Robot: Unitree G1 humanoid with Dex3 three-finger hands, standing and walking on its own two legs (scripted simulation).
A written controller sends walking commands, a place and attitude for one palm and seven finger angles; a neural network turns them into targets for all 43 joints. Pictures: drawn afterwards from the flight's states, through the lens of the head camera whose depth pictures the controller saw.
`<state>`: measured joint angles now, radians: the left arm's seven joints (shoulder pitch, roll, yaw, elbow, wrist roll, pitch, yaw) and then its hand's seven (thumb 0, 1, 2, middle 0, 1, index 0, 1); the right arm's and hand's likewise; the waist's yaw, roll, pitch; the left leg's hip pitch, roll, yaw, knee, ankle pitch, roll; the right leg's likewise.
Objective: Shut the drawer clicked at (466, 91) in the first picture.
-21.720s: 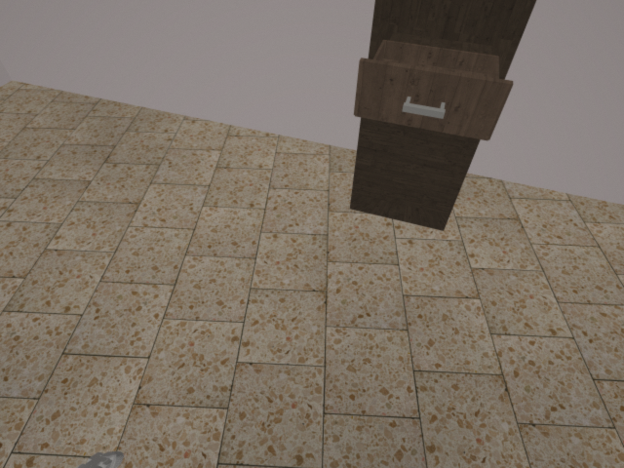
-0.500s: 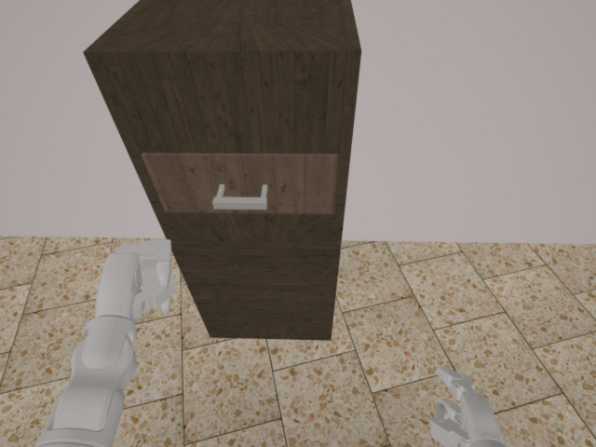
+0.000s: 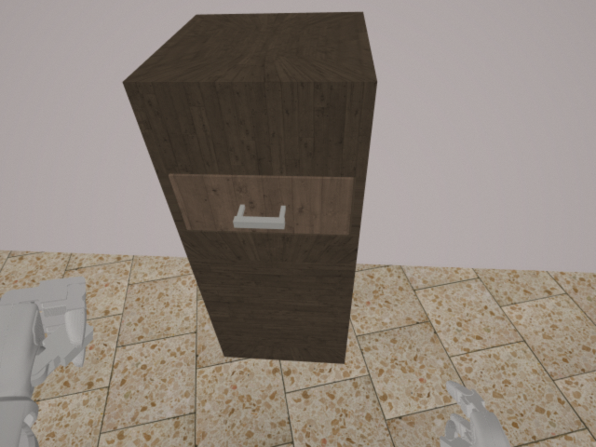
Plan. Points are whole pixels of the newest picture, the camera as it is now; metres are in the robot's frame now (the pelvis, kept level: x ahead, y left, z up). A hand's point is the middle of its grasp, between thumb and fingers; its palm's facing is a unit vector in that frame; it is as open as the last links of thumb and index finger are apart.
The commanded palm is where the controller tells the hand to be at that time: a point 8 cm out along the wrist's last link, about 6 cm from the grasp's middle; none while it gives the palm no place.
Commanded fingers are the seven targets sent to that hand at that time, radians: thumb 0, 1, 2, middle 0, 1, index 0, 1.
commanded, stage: draw the hand back to the body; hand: left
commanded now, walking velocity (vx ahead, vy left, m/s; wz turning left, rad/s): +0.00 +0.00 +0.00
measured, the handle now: (260, 216) +0.58 +0.16 -0.04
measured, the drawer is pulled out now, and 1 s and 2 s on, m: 0.00 0.00 0.00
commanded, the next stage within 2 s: step back with the hand held close in 0.14 s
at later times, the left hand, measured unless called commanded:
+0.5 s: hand (91, 329) +0.19 +0.24 +0.15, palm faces +0.30 -0.84 -0.46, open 3.3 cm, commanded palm +0.12 +0.29 +0.17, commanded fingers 0.00 0.90 0.90 -1.40 -1.60 -1.40 -1.60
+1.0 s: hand (39, 383) +0.13 +0.26 +0.15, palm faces +0.32 -0.81 -0.49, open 3.3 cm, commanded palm +0.07 +0.30 +0.17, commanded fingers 0.00 0.90 0.90 -1.40 -1.60 -1.40 -1.60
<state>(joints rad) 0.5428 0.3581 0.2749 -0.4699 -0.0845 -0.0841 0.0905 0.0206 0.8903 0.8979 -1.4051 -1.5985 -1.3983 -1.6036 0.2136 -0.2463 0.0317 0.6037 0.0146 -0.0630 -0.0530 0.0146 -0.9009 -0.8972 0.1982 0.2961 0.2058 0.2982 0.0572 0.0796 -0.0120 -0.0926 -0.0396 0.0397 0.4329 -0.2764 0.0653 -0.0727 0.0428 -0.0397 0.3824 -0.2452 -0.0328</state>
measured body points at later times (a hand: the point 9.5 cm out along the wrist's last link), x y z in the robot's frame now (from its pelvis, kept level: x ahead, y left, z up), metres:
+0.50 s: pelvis -0.01 +0.01 +0.00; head +0.00 +0.00 +0.45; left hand +0.16 +0.28 +0.18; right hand +0.16 -0.23 -0.09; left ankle -0.02 +0.07 -0.74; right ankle -0.02 -0.10 -0.74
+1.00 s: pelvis -0.07 +0.03 -0.01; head -0.04 +0.04 +0.43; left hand +0.11 +0.31 +0.17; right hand +0.11 -0.22 -0.08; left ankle -0.02 +0.07 -0.74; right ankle -0.02 -0.10 -0.74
